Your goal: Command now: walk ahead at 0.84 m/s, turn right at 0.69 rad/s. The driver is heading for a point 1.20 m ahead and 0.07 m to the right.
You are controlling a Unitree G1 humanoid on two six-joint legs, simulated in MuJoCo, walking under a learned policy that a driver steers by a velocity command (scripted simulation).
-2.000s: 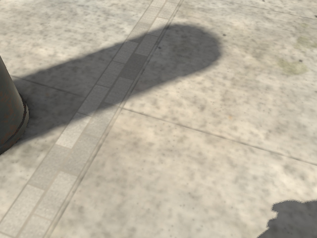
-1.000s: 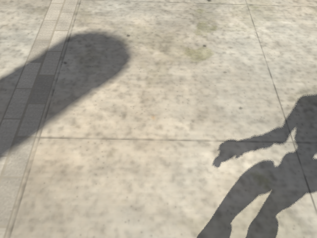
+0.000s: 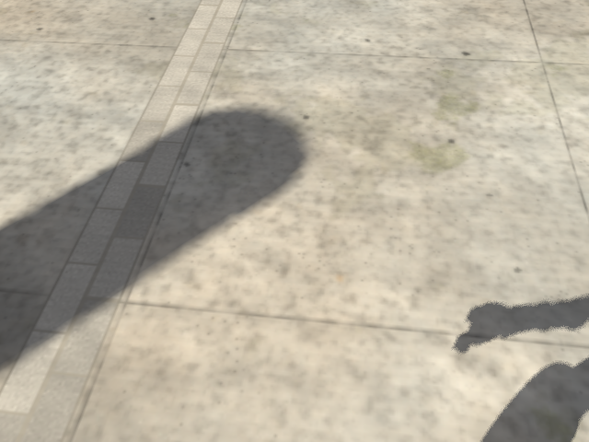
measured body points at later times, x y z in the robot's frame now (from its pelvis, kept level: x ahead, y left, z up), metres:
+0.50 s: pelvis +0.40 -0.15 -0.02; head +0.44 -0.16 +0.43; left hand +0.42 +0.13 -0.14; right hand +0.55 -0.41 -0.12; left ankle +0.66 -0.12 -0.69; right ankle +0.16 -0.13 -0.72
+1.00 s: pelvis +0.88 -0.25 -0.02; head +0.93 -0.24 +0.43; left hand +1.13 -0.01 -0.07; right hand +0.89 -0.55 -0.14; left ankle +0.66 -0.17 -0.68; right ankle +1.06 -0.36 -0.74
